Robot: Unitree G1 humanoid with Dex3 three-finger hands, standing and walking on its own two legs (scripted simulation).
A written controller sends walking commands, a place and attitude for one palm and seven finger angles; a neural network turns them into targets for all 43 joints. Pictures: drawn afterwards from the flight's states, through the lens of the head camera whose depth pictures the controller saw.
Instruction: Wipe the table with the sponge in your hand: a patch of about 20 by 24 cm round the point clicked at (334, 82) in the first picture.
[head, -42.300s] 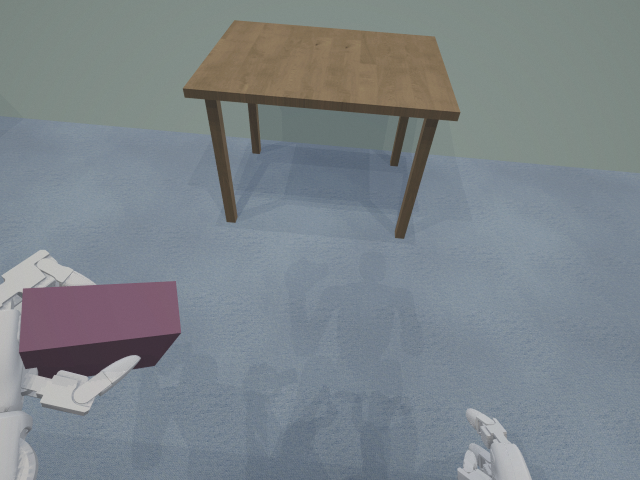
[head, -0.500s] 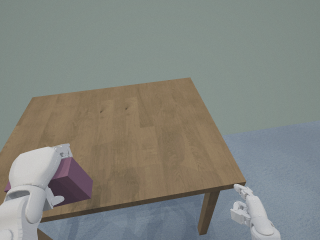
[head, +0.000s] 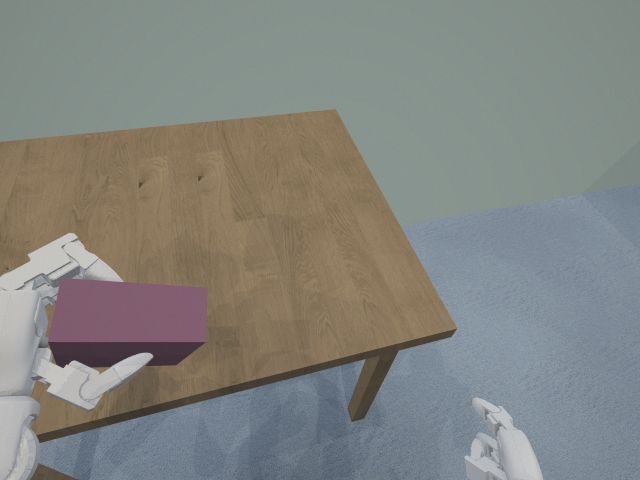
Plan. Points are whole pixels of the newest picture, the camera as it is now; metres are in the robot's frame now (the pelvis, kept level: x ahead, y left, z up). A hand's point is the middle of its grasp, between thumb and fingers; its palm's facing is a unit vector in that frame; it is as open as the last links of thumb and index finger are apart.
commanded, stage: step back with the hand held close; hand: left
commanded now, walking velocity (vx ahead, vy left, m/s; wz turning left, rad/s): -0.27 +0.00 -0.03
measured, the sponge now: (149, 330) +0.22 +0.19 +0.13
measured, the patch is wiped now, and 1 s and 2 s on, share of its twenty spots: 1.00 1.00 1.00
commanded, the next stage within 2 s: stop stepping back and stand still in 1.24 s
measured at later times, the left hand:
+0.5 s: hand (43, 357) +0.18 +0.25 +0.16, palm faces +0.34 -0.84 -0.42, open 9.4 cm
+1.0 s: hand out of the picture +0.13 +0.26 +0.16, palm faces +0.33 -0.82 -0.46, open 9.4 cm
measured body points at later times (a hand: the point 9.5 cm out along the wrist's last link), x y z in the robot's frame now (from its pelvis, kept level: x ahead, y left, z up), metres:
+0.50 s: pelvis -0.03 +0.01 -0.01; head -0.02 +0.04 +0.44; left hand +0.15 +0.30 +0.18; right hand +0.16 -0.23 -0.07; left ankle +0.04 +0.10 -0.73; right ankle +0.01 -0.11 -0.73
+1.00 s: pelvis -0.09 +0.01 +0.00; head -0.06 +0.05 +0.44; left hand +0.10 +0.30 +0.19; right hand +0.07 -0.21 -0.08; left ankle -0.06 +0.13 -0.73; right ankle -0.05 -0.11 -0.71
